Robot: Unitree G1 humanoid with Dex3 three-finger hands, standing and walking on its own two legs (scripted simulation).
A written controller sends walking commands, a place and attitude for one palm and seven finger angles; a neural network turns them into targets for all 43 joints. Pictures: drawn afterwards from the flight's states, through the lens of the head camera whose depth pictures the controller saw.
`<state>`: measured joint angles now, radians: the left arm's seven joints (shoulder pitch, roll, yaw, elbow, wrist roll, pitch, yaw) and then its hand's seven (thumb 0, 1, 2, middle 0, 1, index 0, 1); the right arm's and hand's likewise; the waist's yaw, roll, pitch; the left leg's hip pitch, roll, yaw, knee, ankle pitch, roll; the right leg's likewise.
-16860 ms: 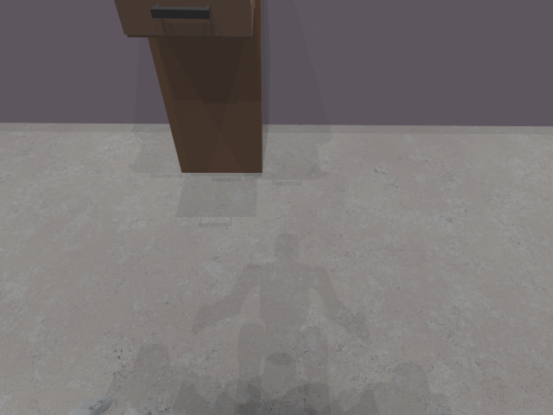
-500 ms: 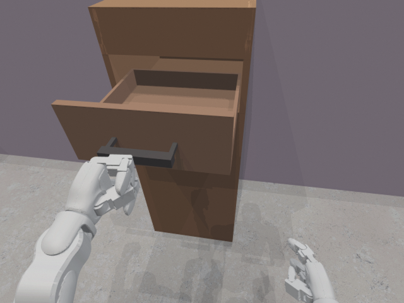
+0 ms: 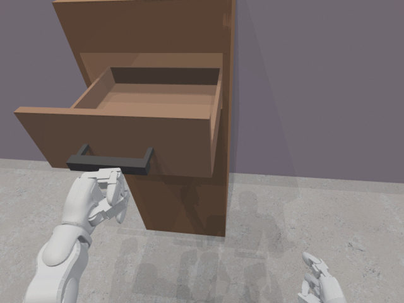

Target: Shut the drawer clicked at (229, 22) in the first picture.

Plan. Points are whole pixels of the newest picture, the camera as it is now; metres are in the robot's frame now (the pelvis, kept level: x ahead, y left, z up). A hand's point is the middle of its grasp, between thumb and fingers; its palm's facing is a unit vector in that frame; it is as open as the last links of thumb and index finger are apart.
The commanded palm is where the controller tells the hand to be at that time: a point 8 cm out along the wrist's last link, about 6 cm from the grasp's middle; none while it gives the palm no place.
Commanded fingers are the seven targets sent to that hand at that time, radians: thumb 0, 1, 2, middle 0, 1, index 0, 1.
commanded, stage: bring the fist close to the handle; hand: left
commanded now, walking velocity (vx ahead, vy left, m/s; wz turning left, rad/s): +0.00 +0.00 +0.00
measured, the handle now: (112, 157) +0.35 +0.21 +0.14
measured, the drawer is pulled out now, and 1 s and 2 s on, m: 0.28 0.25 0.12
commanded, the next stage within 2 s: push the drawer shut in 0.38 s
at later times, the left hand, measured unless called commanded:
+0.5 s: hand (110, 199) +0.25 +0.18 +0.14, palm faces -0.01 -1.00 -0.07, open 3.3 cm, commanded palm +0.23 +0.22 +0.14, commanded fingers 0.00 0.90 0.90 -1.40 -1.60 -1.40 -1.60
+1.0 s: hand (123, 177) +0.30 +0.18 +0.13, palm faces -0.03 -1.00 -0.05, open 3.4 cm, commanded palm +0.29 +0.22 +0.14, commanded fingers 0.00 0.90 0.90 -1.40 -1.60 -1.40 -1.60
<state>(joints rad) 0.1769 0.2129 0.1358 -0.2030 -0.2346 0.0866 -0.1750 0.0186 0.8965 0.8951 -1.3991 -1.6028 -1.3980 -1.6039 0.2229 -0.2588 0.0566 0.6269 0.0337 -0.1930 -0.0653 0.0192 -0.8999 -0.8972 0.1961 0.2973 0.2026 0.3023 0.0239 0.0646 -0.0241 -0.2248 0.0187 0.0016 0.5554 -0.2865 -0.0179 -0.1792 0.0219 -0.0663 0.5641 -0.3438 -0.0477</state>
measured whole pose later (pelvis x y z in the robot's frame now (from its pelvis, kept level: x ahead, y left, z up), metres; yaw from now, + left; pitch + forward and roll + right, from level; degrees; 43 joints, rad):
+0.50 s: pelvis +0.00 +0.02 +0.00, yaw +0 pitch -2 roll +0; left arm 0.16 0.21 0.14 -0.19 -0.24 0.01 -0.18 0.02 0.90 0.90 -1.40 -1.60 -1.40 -1.60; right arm 0.21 -0.24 0.06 0.61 0.03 -0.23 -0.07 0.02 -0.90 -0.90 0.20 0.30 0.20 0.30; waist 0.04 0.05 -0.02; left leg -0.25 0.00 0.01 0.57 -0.29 0.00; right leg -0.20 0.00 -0.06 0.57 -0.34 -0.03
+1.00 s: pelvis -0.01 +0.02 +0.00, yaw +0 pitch -2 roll +0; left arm -0.14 0.22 0.11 0.11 -0.20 0.04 -0.14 0.06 0.86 0.91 -1.40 -1.60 -1.40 -1.60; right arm 0.20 -0.24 0.07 0.67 0.04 -0.18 -0.07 0.02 -0.90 -0.90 0.20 0.30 0.20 0.30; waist 0.02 0.05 0.00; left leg -0.26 0.00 0.01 0.55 -0.27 0.01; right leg -0.21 0.00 -0.05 0.55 -0.31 -0.02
